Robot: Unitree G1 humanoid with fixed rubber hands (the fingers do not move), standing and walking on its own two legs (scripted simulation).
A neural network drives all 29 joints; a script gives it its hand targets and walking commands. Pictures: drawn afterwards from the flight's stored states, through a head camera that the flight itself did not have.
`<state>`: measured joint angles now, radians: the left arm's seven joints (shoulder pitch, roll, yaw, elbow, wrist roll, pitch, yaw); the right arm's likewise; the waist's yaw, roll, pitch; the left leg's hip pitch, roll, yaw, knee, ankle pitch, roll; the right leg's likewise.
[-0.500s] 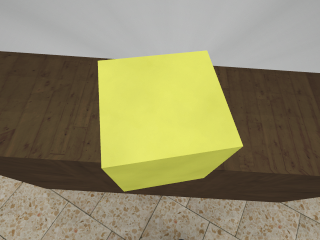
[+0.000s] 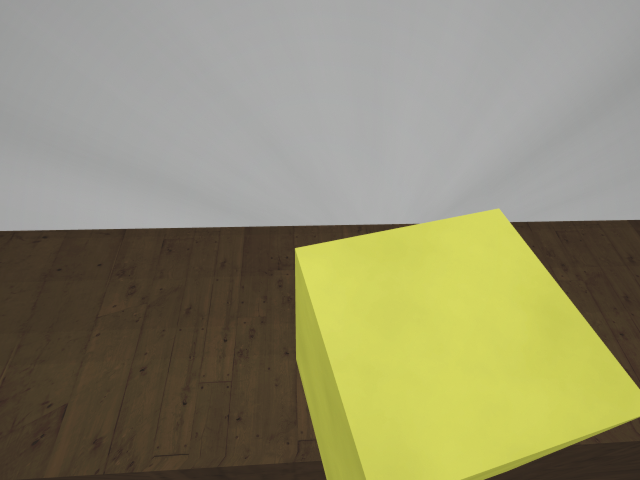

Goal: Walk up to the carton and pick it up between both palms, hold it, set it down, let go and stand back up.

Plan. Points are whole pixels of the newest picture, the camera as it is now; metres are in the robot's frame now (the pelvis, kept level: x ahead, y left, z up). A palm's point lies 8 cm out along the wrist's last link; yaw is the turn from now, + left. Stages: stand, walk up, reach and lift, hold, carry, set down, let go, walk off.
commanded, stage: stand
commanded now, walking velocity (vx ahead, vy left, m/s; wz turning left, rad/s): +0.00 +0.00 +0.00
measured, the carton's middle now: (416, 376) +0.23 -0.09 +0.07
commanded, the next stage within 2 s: none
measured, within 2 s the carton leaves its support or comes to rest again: rests again in 0.04 s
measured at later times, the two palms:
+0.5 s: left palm out of the picture +0.08 +0.38 -0.12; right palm out of the picture +0.02 -0.13 -0.08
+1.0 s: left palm out of the picture +0.00 +0.35 -0.12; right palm out of the picture +0.02 -0.11 -0.10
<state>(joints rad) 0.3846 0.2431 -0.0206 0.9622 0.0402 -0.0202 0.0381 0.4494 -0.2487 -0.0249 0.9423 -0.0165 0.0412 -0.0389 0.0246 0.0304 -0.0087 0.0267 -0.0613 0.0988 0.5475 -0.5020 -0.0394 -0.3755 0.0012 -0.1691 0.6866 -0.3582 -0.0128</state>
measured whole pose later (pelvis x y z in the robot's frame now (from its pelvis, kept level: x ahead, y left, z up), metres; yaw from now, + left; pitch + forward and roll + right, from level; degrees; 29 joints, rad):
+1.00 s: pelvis +0.02 +0.13 +0.03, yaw +2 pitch +0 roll -1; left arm 0.30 0.19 -0.06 1.11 0.01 0.01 0.02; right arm 0.34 -0.18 0.01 1.01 -0.02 0.01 -0.04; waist -0.01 -0.02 0.00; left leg -0.08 0.00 0.02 0.40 -0.33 0.02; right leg -0.08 0.01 -0.02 0.36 -0.28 0.01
